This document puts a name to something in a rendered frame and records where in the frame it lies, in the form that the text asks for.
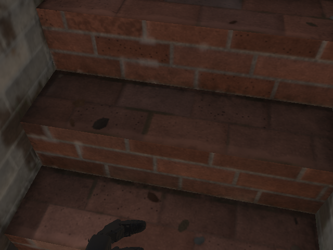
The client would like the robot left hand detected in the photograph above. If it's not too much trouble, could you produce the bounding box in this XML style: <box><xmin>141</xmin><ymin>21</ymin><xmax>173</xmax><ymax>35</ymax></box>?
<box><xmin>85</xmin><ymin>219</ymin><xmax>146</xmax><ymax>250</ymax></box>

